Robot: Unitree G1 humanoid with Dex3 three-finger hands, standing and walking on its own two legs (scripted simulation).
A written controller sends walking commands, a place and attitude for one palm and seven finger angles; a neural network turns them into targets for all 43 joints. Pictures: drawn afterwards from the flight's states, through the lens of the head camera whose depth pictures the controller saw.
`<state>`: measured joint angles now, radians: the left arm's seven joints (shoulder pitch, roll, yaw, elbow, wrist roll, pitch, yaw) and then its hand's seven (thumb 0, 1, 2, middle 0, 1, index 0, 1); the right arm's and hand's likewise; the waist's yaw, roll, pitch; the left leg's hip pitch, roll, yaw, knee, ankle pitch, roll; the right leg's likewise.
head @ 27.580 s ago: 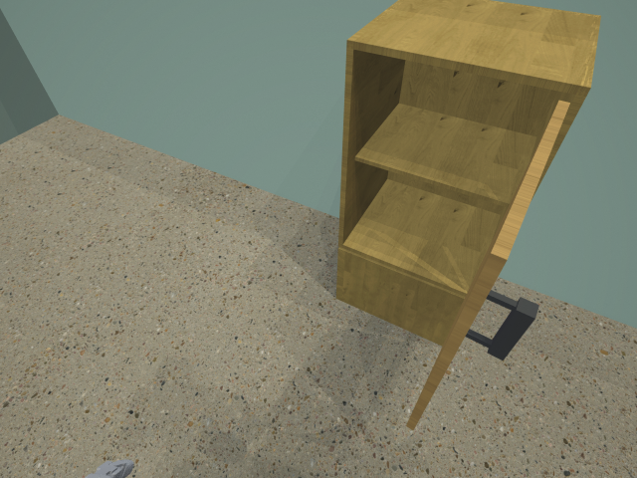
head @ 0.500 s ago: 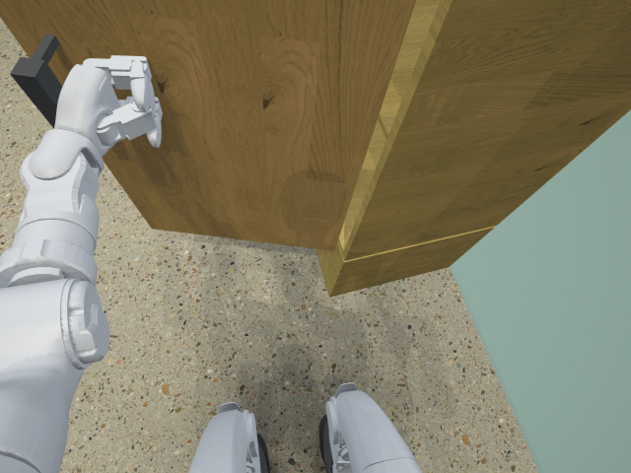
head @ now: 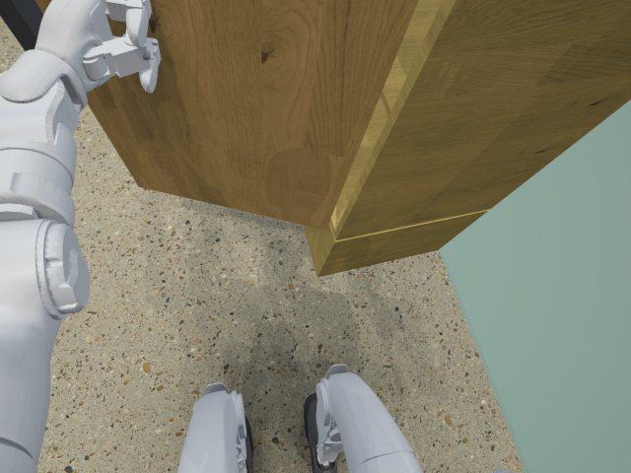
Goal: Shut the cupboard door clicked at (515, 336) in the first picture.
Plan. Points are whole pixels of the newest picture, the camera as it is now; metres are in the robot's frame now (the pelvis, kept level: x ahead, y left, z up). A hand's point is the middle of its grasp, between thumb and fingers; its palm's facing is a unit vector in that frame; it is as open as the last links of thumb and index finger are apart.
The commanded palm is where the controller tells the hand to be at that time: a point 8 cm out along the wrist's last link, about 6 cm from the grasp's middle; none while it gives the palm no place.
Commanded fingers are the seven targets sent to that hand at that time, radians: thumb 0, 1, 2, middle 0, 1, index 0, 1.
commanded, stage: pull the fist back off the door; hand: left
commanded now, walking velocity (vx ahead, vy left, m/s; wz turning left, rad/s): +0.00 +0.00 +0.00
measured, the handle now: (46, 24) +0.61 +0.22 +0.10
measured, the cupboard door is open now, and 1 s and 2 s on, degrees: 64 58 58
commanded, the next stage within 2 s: draw the hand back to the body in 0.94 s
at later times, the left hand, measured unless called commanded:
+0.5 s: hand (173, 43) +0.58 +0.09 +0.10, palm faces +0.08 -1.00 -0.01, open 3.1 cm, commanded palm +0.54 +0.14 +0.10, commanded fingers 0.00 0.90 0.90 -1.30 -1.50 -1.30 -1.50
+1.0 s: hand (165, 103) +0.50 +0.10 +0.10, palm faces +0.06 -1.00 -0.04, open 3.1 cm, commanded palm +0.48 +0.15 +0.10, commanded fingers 0.00 0.90 0.90 -1.30 -1.50 -1.30 -1.50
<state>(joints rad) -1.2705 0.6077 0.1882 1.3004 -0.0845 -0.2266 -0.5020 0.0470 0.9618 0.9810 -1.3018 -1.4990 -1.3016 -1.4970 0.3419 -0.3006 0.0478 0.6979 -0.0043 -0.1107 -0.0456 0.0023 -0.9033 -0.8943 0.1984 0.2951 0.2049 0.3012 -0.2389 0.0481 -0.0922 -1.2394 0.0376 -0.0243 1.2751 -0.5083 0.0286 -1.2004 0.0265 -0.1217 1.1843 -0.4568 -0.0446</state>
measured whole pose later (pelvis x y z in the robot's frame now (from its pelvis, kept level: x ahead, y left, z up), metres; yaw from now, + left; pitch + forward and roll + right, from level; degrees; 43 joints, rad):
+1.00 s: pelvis +0.03 -0.01 +0.04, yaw +1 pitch +20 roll -1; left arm -0.76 0.19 0.19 1.05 -0.03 -0.51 0.09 0.02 0.90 0.90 -1.30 -1.50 -1.30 -1.50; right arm 0.29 -0.25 -0.02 0.64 -0.03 0.00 0.05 0.00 -0.91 -0.89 0.19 0.29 0.20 0.30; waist -0.12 0.03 -0.14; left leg -0.92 0.02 0.02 1.08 -0.49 0.02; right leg -0.92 0.01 -0.07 1.04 -0.47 -0.04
